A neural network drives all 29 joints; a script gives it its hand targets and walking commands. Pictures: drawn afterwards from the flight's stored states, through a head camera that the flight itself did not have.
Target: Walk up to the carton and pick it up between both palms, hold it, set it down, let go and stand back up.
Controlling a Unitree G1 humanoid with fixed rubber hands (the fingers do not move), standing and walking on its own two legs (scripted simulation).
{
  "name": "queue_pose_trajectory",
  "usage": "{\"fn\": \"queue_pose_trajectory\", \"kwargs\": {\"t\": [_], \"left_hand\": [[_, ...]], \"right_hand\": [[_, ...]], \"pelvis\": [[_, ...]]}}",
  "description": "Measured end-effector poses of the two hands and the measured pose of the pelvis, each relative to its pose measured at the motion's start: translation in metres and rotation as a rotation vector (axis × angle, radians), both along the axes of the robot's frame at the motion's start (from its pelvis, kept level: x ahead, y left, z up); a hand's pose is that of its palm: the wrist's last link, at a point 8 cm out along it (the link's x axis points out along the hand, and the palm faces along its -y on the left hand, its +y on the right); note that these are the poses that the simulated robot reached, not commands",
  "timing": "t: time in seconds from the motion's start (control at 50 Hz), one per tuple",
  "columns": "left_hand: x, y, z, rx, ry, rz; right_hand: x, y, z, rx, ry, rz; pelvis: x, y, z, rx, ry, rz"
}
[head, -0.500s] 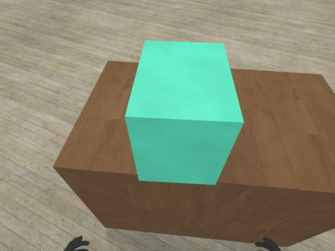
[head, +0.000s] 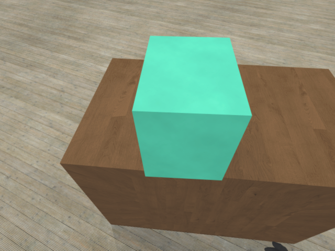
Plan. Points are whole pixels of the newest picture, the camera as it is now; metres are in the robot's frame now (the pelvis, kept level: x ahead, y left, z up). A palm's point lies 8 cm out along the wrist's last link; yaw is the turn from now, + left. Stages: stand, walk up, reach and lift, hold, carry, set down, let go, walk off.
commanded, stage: walk up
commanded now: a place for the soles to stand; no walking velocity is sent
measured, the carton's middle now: (186, 108) +0.46 -0.02 +0.07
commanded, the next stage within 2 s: reach and lift in 1.68 s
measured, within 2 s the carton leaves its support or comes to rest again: neither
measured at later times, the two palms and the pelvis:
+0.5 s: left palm out of the picture +0.10 +0.33 -0.10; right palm out of the picture +0.09 -0.20 -0.10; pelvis +0.00 +0.06 +0.00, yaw -3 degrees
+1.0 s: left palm out of the picture +0.10 +0.31 -0.09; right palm out of the picture +0.07 -0.23 -0.11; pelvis +0.00 +0.05 +0.00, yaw -6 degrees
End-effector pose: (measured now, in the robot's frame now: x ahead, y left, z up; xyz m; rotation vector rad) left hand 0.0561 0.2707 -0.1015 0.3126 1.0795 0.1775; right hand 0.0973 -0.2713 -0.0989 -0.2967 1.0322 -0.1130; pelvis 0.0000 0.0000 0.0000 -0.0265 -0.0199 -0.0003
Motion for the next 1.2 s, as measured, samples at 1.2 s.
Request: {"fn": "queue_pose_trajectory", "kwargs": {"t": [1.2], "left_hand": [[0.046,0.036,0.009,0.010,-0.025,-0.110]], "right_hand": [[-0.045,0.041,-0.009,0.036,0.051,-0.136]], "pelvis": [[0.005,0.043,0.003,0.038,0.006,-0.112]]}}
